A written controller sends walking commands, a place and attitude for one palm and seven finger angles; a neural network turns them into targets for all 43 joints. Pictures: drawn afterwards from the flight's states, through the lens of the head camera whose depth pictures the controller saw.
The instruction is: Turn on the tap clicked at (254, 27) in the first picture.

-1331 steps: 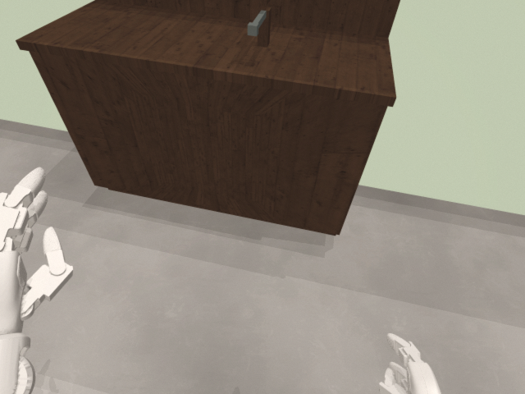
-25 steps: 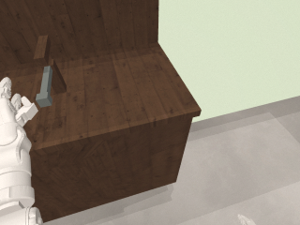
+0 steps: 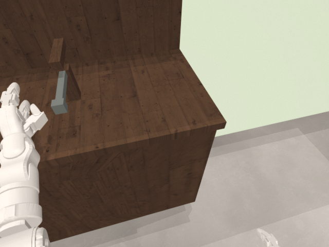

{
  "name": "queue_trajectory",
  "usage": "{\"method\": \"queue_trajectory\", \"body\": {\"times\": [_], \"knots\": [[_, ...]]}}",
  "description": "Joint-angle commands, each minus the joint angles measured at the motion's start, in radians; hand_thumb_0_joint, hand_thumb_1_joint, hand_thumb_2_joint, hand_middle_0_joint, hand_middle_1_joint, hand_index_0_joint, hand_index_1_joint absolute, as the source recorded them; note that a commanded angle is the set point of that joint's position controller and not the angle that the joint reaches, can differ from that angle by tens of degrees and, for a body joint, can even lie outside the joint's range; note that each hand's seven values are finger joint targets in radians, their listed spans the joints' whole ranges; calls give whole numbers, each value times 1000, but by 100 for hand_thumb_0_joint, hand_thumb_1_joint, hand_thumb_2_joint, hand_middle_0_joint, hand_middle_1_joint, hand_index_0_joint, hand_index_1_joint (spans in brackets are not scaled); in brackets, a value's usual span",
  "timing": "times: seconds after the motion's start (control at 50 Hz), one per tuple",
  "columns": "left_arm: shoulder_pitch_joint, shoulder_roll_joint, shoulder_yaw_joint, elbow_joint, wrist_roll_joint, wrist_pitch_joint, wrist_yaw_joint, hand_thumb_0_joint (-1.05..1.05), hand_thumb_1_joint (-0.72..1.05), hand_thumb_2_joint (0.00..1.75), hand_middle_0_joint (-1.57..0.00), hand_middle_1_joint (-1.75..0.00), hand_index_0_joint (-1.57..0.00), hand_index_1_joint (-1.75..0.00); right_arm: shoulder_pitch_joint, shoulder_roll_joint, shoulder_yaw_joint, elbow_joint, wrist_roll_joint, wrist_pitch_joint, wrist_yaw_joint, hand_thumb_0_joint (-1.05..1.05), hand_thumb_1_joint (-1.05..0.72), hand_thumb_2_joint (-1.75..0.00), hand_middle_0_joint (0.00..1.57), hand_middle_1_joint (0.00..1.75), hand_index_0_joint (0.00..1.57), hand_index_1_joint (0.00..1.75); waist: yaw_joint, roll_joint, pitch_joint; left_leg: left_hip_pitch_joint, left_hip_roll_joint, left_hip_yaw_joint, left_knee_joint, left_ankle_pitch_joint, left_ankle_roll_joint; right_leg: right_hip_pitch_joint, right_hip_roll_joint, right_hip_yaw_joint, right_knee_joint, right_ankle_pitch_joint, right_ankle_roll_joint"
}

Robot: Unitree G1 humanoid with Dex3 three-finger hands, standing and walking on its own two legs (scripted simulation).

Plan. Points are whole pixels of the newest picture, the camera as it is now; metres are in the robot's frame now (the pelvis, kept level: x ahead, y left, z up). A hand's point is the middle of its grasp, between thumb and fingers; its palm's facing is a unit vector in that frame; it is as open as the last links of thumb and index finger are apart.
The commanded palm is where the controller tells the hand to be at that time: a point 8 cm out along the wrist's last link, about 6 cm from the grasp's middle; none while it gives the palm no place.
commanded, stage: push the lever round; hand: left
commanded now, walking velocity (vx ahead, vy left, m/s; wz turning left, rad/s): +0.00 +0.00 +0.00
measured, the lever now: (59, 106) +0.40 +0.30 +0.14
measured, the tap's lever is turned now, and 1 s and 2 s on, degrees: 0 17 43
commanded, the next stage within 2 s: none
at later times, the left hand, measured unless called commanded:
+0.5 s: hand (61, 112) +0.38 +0.28 +0.14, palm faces +0.53 -0.85 -0.05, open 7.8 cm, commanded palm +0.34 +0.31 +0.14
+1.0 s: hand (76, 109) +0.39 +0.25 +0.14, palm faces +0.56 -0.83 -0.04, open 7.7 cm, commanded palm +0.35 +0.28 +0.14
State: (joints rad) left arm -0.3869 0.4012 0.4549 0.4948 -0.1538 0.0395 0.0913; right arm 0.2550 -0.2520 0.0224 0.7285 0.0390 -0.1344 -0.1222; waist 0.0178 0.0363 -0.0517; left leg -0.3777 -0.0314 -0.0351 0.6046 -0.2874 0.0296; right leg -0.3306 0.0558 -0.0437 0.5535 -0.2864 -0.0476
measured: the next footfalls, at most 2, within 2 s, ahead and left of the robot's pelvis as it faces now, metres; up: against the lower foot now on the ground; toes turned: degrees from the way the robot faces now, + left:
none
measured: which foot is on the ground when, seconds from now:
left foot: down 0.00-1.00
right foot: down 0.00-1.00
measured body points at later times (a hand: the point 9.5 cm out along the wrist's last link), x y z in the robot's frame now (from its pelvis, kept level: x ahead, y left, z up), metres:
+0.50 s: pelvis +0.00 +0.00 +0.00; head +0.01 -0.01 +0.45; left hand +0.35 +0.33 +0.14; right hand +0.13 -0.25 -0.11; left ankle +0.01 +0.10 -0.73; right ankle +0.00 -0.09 -0.73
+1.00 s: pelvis +0.00 -0.01 +0.00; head +0.01 -0.02 +0.45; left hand +0.36 +0.29 +0.14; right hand +0.14 -0.26 -0.11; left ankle +0.01 +0.10 -0.73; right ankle +0.00 -0.09 -0.73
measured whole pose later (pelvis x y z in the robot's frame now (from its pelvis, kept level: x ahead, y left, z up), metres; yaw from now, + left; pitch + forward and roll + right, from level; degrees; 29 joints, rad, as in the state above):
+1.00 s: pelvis +0.00 -0.01 +0.00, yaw +0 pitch +3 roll -1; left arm -0.45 0.26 0.33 0.46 -0.10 0.07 0.30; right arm 0.22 -0.24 0.02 0.75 0.01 -0.08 -0.11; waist 0.01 0.04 -0.06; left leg -0.37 -0.03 -0.04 0.59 -0.28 0.02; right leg -0.32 0.06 -0.05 0.55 -0.29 -0.06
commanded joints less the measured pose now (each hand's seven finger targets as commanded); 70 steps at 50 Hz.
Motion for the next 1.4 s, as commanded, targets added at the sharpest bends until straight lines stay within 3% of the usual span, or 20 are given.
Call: {"method": "queue_trajectory", "body": {"times": [0.0,0.08,0.18,0.22,0.28,0.46,0.5,0.56,0.66,0.72,0.76,0.86,0.9,0.96,1.08,1.16,1.2,1.24,1.26,1.38], "knots": [[-376,286,44,-207,3,-76,-1,0,90,90,-15,-15,-15,-15,-27,-138,-45,-109,-1,-52,-16,0,-90,-90,20,30,20,30,-12,27,-245,124,23,-30,-90,186,-7,55,-23,35,-77,188,17],[-424,209,-36,-220,14,-83,14,0,90,90,-15,-15,-15,-15,-40,-128,-40,-111,3,-54,-12,0,-90,-90,20,30,20,30,-27,49,-219,135,28,-43,-99,157,-13,25,-22,30,-80,151,15],[-384,259,26,-224,21,-83,51,0,90,90,-15,-15,-15,-15,-39,-131,-44,-111,-8,-48,-7,0,-90,-90,20,30,20,30,3,33,-282,134,26,-32,-94,223,-16,84,-24,31,-72,208,14],[-400,204,-23,-247,25,-81,56,0,90,90,-15,-15,-15,-15,-47,-123,-38,-116,-8,-44,-2,0,-90,-90,20,30,20,30,-9,36,-259,131,26,-29,-95,231,-17,80,-24,27,-70,217,15],[-374,206,-20,-263,33,-79,70,0,90,90,-15,-15,-15,-15,-51,-124,-41,-115,-8,-39,-1,0,-90,-90,20,30,20,30,-1,60,-261,144,30,-33,-99,241,-23,79,-22,26,-71,208,12],[-418,204,-24,-246,37,-65,84,0,90,90,-15,-15,-15,-15,-54,-125,-41,-101,-11,-24,-9,0,-90,-90,20,30,20,30,-17,22,-240,128,26,-22,-99,199,-8,84,-25,35,-88,200,17],[-435,165,-58,-258,37,-68,85,0,90,90,-15,-15,-15,-15,-59,-121,-41,-102,-12,-25,-7,0,-90,-90,20,30,20,30,-25,29,-248,140,26,-22,-98,204,-9,77,-25,35,-86,205,17],[-428,195,-29,-248,39,-69,92,0,90,90,-15,-15,-15,-15,-56,-125,-42,-99,-13,-20,-8,0,-90,-90,20,30,20,30,-16,25,-252,133,24,-20,-95,211,-7,91,-26,37,-85,218,17],[-398,169,-44,-261,38,-73,97,0,90,90,-15,-15,-15,-15,-61,-120,-44,-104,-15,-16,-3,0,-90,-90,20,30,20,30,-8,35,-272,141,21,-10,-83,245,-4,107,-27,41,-78,261,18],[-412,163,-43,-236,35,-63,106,0,90,90,-15,-15,-15,-15,-67,-118,-42,-104,-12,-11,-4,0,-90,-90,20,30,20,30,-15,-10,-248,112,21,-7,-87,214,1,108,-33,46,-85,251,24],[-453,138,-70,-282,44,-66,124,0,90,90,-15,-15,-15,-15,-72,-115,-42,-107,-14,-11,-2,0,-90,-90,20,30,20,30,-16,46,-265,136,20,-11,-85,226,-4,101,-31,43,-80,248,19],[-448,54,-129,-280,57,-56,176,0,90,90,-15,-15,-15,-15,-81,-111,-44,-101,-21,-7,4,0,-90,-90,20,30,20,30,-26,22,-252,137,20,-15,-77,225,-5,82,-30,39,-81,242,20],[-456,95,-88,-252,63,-46,199,0,90,90,-15,-15,-15,-15,-81,-116,-45,-96,-25,-2,2,0,-90,-90,20,30,20,30,-21,-22,-258,116,20,-14,-81,203,-2,92,-34,43,-84,229,24],[-500,72,-113,-275,85,-40,231,0,90,90,-15,-15,-15,-15,-94,-108,-43,-97,-28,10,4,0,-90,-90,20,30,20,30,-23,21,-271,123,17,-12,-79,202,-4,92,-36,44,-83,221,21],[-496,26,-129,-254,101,-30,295,0,90,90,-15,-15,-15,-15,-104,-102,-46,-95,-37,27,10,0,-90,-90,20,30,20,30,-21,-18,-277,114,21,-9,-73,226,-8,102,-38,41,-73,251,22],[-525,-11,-149,-256,127,-20,343,0,90,90,-15,-15,-15,-15,-109,-99,-47,-92,-46,38,12,0,-90,-90,20,30,20,30,-21,10,-284,122,20,-8,-71,235,-11,95,-36,38,-68,245,18],[-541,-5,-134,-248,131,-17,368,0,90,90,-15,-15,-15,-15,-107,-98,-50,-88,-49,42,13,0,-90,-90,20,30,20,30,-26,-41,-294,115,21,-7,-67,243,-9,104,-38,39,-68,260,22],[-534,-44,-157,-242,135,-11,384,0,90,90,-15,-15,-15,-15,-113,-93,-51,-89,-51,47,17,0,-90,-90,20,30,20,30,-27,-37,-304,114,19,4,-61,247,-7,109,-40,44,-67,281,25],[-529,-20,-134,-235,140,-7,394,0,90,90,-15,-15,-15,-15,-112,-96,-51,-88,-53,51,16,0,-90,-90,20,30,20,30,-17,-35,-297,103,18,-3,-65,245,-9,116,-39,41,-66,271,22],[-579,-96,-193,-249,167,-1,447,0,90,90,-15,-15,-15,-15,-119,-87,-57,-83,-59,60,23,0,-90,-90,20,30,20,30,-36,-5,-305,122,22,1,-56,266,-14,96,-38,38,-57,277,18]]}}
